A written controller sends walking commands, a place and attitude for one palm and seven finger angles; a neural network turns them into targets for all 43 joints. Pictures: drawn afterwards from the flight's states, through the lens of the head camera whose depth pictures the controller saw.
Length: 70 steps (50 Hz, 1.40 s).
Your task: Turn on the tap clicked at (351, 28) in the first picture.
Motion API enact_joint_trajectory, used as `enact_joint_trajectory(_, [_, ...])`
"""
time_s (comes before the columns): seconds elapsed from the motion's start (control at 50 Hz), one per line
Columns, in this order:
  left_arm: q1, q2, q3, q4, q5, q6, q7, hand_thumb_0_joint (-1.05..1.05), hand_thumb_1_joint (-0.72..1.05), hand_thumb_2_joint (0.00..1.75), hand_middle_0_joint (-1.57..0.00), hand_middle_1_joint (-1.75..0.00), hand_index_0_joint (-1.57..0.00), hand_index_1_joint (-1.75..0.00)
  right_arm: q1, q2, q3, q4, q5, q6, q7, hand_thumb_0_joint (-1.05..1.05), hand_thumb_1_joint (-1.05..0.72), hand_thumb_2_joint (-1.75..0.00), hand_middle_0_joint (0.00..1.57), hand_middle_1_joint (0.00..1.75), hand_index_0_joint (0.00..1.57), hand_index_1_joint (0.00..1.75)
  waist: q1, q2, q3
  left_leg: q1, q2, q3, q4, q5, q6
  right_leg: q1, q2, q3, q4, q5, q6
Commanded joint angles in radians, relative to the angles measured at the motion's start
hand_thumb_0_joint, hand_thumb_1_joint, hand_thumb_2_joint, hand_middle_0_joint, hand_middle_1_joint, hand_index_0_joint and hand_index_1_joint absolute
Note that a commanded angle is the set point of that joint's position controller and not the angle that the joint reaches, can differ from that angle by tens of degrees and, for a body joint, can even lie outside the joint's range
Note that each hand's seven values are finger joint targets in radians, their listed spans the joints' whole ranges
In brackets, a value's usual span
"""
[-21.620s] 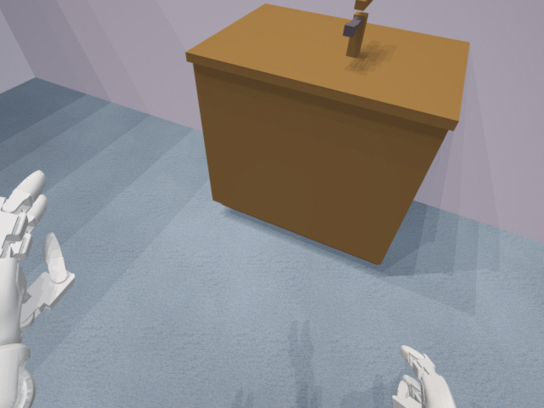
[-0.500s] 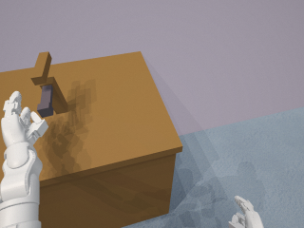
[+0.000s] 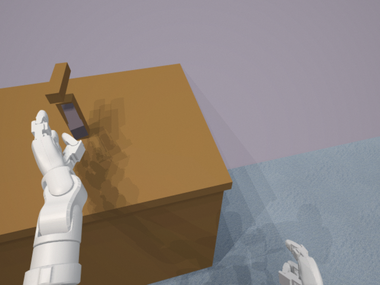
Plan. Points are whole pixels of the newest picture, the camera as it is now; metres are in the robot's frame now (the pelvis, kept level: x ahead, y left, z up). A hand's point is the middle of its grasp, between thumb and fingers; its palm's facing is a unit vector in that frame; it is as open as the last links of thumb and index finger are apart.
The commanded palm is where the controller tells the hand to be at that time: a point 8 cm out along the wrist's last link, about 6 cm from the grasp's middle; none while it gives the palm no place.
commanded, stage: push the lever round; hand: left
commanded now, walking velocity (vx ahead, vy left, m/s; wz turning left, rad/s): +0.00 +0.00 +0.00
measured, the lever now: (78, 129) +0.37 +0.28 +0.15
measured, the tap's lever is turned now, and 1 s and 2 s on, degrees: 19 48 70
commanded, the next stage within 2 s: lift the hand up off the lever in 1.96 s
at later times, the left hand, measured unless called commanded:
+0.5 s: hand (98, 138) +0.36 +0.24 +0.14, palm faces +0.73 -0.69 -0.06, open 7.7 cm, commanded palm +0.31 +0.26 +0.14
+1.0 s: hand (115, 129) +0.39 +0.21 +0.14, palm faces +0.78 -0.62 -0.06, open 7.6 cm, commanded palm +0.33 +0.23 +0.14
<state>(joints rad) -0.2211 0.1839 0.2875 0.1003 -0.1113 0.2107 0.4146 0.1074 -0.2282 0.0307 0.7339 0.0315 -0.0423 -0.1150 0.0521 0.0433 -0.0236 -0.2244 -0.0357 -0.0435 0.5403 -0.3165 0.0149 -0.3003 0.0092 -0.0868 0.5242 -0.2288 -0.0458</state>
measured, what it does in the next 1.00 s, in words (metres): stands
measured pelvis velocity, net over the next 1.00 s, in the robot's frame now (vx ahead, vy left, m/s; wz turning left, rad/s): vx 0.01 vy -0.01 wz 0.01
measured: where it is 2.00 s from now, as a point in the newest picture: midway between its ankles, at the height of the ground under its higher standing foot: outside the picture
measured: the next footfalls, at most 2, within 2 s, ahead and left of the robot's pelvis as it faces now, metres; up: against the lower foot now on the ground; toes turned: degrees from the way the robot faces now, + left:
none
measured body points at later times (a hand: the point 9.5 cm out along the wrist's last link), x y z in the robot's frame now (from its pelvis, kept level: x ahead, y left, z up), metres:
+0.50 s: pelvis +0.01 +0.00 +0.00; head +0.01 -0.02 +0.45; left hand +0.31 +0.27 +0.14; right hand +0.20 -0.23 -0.10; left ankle -0.02 +0.11 -0.73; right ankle +0.03 -0.09 -0.73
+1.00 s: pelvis +0.01 -0.01 +0.00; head +0.02 -0.03 +0.45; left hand +0.34 +0.24 +0.14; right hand +0.21 -0.22 -0.11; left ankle -0.02 +0.11 -0.73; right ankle +0.03 -0.09 -0.73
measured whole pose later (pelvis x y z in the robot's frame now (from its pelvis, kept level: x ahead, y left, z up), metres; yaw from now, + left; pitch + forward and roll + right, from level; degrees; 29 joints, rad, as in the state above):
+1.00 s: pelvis +0.01 -0.01 +0.00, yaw +1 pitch +1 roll +0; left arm -0.42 0.01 0.20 0.23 0.00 0.28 0.77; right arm 0.07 -0.20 -0.01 0.78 -0.02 0.04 -0.04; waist 0.05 0.05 -0.04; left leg -0.22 -0.03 -0.06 0.53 -0.33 0.00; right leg -0.30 0.02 -0.10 0.52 -0.25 -0.06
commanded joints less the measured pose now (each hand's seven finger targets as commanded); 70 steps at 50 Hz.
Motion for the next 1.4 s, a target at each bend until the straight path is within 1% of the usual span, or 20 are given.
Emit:
enact_joint_trajectory(0.0, [-0.387,0.175,0.001,-0.214,0.041,-0.054,0.040,0.00,0.90,0.90,-0.15,-0.15,-0.15,-0.15,-0.151,-0.116,-0.042,-0.153,-0.010,-0.031,-0.007,0.00,-0.90,-0.90,0.20,0.30,0.20,0.30,-0.025,-0.014,-0.215,-0.031,0.017,-0.003,-0.087,0.175,-0.011,0.160,-0.028,0.062,-0.087,0.065,0.012])
enact_joint_trajectory(0.16, [-0.353,0.153,0.007,-0.220,0.069,-0.040,0.115,0.00,0.90,0.90,-0.15,-0.15,-0.15,-0.15,-0.148,-0.116,-0.055,-0.149,-0.024,-0.007,0.002,0.00,-0.90,-0.90,0.20,0.30,0.20,0.30,-0.007,-0.041,-0.255,-0.017,0.019,0.000,-0.075,0.271,-0.020,0.203,-0.025,0.055,-0.065,0.165,0.009])
enact_joint_trajectory(0.18, [-0.370,0.103,-0.046,-0.231,0.072,-0.038,0.117,0.00,0.90,0.90,-0.15,-0.15,-0.15,-0.15,-0.149,-0.112,-0.053,-0.158,-0.021,-0.004,0.007,0.00,-0.90,-0.90,0.20,0.30,0.20,0.30,-0.019,-0.036,-0.257,-0.014,0.020,0.000,-0.077,0.280,-0.023,0.197,-0.028,0.052,-0.062,0.169,0.010])
enact_joint_trajectory(0.4, [-0.391,0.055,-0.068,-0.225,0.091,-0.003,0.193,0.00,0.90,0.90,-0.15,-0.15,-0.15,-0.15,-0.170,-0.101,-0.060,-0.149,-0.031,0.021,0.020,0.00,-0.90,-0.90,0.20,0.30,0.20,0.30,-0.016,-0.042,-0.255,-0.009,0.021,0.007,-0.070,0.305,-0.023,0.217,-0.034,0.053,-0.067,0.209,0.010])
enact_joint_trajectory(0.56, [-0.474,0.061,-0.057,-0.183,0.111,-0.004,0.242,0.00,0.90,0.90,-0.15,-0.15,-0.15,-0.15,-0.184,-0.098,-0.062,-0.122,-0.038,0.028,0.023,0.00,-0.90,-0.90,0.20,0.30,0.20,0.30,-0.020,-0.032,-0.234,-0.010,0.023,0.001,-0.080,0.233,-0.023,0.191,-0.033,0.052,-0.093,0.106,0.009])
enact_joint_trajectory(0.64, [-0.513,-0.027,-0.137,-0.167,0.118,-0.009,0.262,0.00,0.90,0.90,-0.15,-0.15,-0.15,-0.15,-0.184,-0.092,-0.064,-0.123,-0.043,0.024,0.035,0.00,-0.90,-0.90,0.20,0.30,0.20,0.30,-0.032,-0.042,-0.244,0.001,0.024,-0.002,-0.072,0.256,-0.029,0.180,-0.035,0.042,-0.085,0.123,0.007])
enact_joint_trajectory(0.76, [-0.515,-0.011,-0.093,-0.137,0.132,0.000,0.306,0.00,0.90,0.90,-0.15,-0.15,-0.15,-0.15,-0.179,-0.091,-0.074,-0.110,-0.054,0.036,0.046,0.00,-0.90,-0.90,0.20,0.30,0.20,0.30,-0.014,-0.049,-0.284,0.009,0.026,0.001,-0.063,0.333,-0.044,0.211,-0.035,0.032,-0.066,0.201,0.004])
enact_joint_trajectory(0.8, [-0.546,-0.067,-0.144,-0.123,0.133,0.005,0.314,0.00,0.90,0.90,-0.15,-0.15,-0.15,-0.15,-0.185,-0.082,-0.072,-0.114,-0.053,0.036,0.055,0.00,-0.90,-0.90,0.20,0.30,0.20,0.30,-0.022,-0.050,-0.273,0.008,0.028,-0.001,-0.062,0.325,-0.047,0.197,-0.038,0.029,-0.068,0.187,0.005])
enact_joint_trajectory(0.86, [-0.568,-0.024,-0.092,-0.081,0.143,0.013,0.339,0.00,0.90,0.90,-0.15,-0.15,-0.15,-0.15,-0.184,-0.086,-0.075,-0.098,-0.058,0.043,0.056,0.00,-0.90,-0.90,0.20,0.30,0.20,0.30,-0.018,-0.069,-0.262,-0.005,0.028,0.002,-0.067,0.307,-0.043,0.197,-0.036,0.027,-0.076,0.169,0.006])
enact_joint_trajectory(0.92, [-0.598,-0.075,-0.131,-0.082,0.147,0.012,0.357,0.00,0.90,0.90,-0.15,-0.15,-0.15,-0.15,-0.180,-0.078,-0.074,-0.105,-0.061,0.041,0.068,0.00,-0.90,-0.90,0.20,0.30,0.20,0.30,-0.023,-0.060,-0.302,0.003,0.026,0.010,-0.054,0.338,-0.043,0.208,-0.042,0.030,-0.062,0.224,0.009])
enact_joint_trajectory(0.96, [-0.559,-0.020,-0.069,-0.068,0.148,0.017,0.369,0.00,0.90,0.90,-0.15,-0.15,-0.15,-0.15,-0.171,-0.083,-0.082,-0.100,-0.065,0.051,0.068,0.00,-0.90,-0.90,0.20,0.30,0.20,0.30,-0.006,-0.068,-0.321,-0.006,0.026,0.010,-0.051,0.367,-0.048,0.236,-0.040,0.028,-0.052,0.266,0.009])
enact_joint_trajectory(1.02, [-0.582,-0.071,-0.112,-0.073,0.148,0.017,0.377,0.00,0.90,0.90,-0.15,-0.15,-0.15,-0.15,-0.172,-0.076,-0.077,-0.111,-0.062,0.054,0.078,0.00,-0.90,-0.90,0.20,0.30,0.20,0.30,-0.018,-0.085,-0.324,-0.014,0.027,0.016,-0.044,0.378,-0.042,0.242,-0.051,0.030,-0.047,0.317,0.017])
enact_joint_trajectory(1.06, [-0.594,-0.011,-0.058,-0.043,0.151,0.022,0.384,0.00,0.90,0.90,-0.15,-0.15,-0.15,-0.15,-0.172,-0.083,-0.081,-0.096,-0.061,0.060,0.074,0.00,-0.90,-0.90,0.20,0.30,0.20,0.30,-0.014,-0.077,-0.303,-0.028,0.028,0.013,-0.053,0.341,-0.040,0.234,-0.047,0.031,-0.059,0.260,0.015])
enact_joint_trajectory(1.1, [-0.651,-0.063,-0.103,-0.023,0.149,0.017,0.390,0.00,0.90,0.90,-0.15,-0.15,-0.15,-0.15,-0.183,-0.077,-0.075,-0.099,-0.058,0.052,0.079,0.00,-0.90,-0.90,0.20,0.30,0.20,0.30,-0.029,-0.096,-0.278,-0.037,0.029,0.012,-0.053,0.286,-0.029,0.199,-0.051,0.033,-0.076,0.194,0.020])
enact_joint_trajectory(1.16, [-0.685,-0.007,-0.055,-0.001,0.160,0.004,0.410,0.00,0.90,0.90,-0.15,-0.15,-0.15,-0.15,-0.178,-0.081,-0.079,-0.083,-0.064,0.048,0.075,0.00,-0.90,-0.90,0.20,0.30,0.20,0.30,-0.024,-0.059,-0.292,-0.040,0.025,0.015,-0.054,0.257,-0.025,0.198,-0.048,0.040,-0.086,0.155,0.020])
enact_joint_trajectory(1.24, [-0.739,-0.054,-0.091,0.038,0.169,-0.012,0.427,0.00,0.90,0.90,-0.15,-0.15,-0.15,-0.15,-0.172,-0.077,-0.081,-0.080,-0.066,0.038,0.086,0.00,-0.90,-0.90,0.20,0.30,0.20,0.30,-0.035,-0.045,-0.307,-0.043,0.026,0.018,-0.045,0.242,-0.023,0.185,-0.052,0.040,-0.083,0.144,0.020])
enact_joint_trajectory(1.26, [-0.732,-0.013,-0.053,0.047,0.171,-0.014,0.432,0.00,0.90,0.90,-0.15,-0.15,-0.15,-0.15,-0.163,-0.082,-0.085,-0.073,-0.069,0.040,0.083,0.00,-0.90,-0.90,0.20,0.30,0.20,0.30,-0.026,-0.042,-0.315,-0.043,0.025,0.014,-0.049,0.255,-0.028,0.190,-0.046,0.036,-0.078,0.146,0.016])
enact_joint_trajectory(1.32, [-0.720,-0.055,-0.075,0.054,0.167,-0.018,0.441,0.00,0.90,0.90,-0.15,-0.15,-0.15,-0.15,-0.152,-0.079,-0.086,-0.085,-0.070,0.039,0.092,0.00,-0.90,-0.90,0.20,0.30,0.20,0.30,-0.032,-0.076,-0.352,-0.047,0.026,0.024,-0.033,0.301,-0.025,0.219,-0.056,0.037,-0.057,0.252,0.026])
enact_joint_trajectory(1.36, [-0.713,-0.013,-0.038,0.068,0.171,-0.015,0.447,0.00,0.90,0.90,-0.15,-0.15,-0.15,-0.15,-0.145,-0.086,-0.093,-0.076,-0.070,0.043,0.092,0.00,-0.90,-0.90,0.20,0.30,0.20,0.30,-0.022,-0.065,-0.349,-0.045,0.028,0.019,-0.037,0.325,-0.033,0.217,-0.048,0.028,-0.051,0.248,0.018])
enact_joint_trajectory(1.38, [-0.737,-0.065,-0.081,0.052,0.169,-0.017,0.448,0.00,0.90,0.90,-0.15,-0.15,-0.15,-0.15,-0.144,-0.081,-0.088,-0.084,-0.070,0.040,0.098,0.00,-0.90,-0.90,0.20,0.30,0.20,0.30,-0.032,-0.052,-0.355,-0.036,0.026,0.026,-0.033,0.339,-0.030,0.209,-0.052,0.030,-0.046,0.272,0.020])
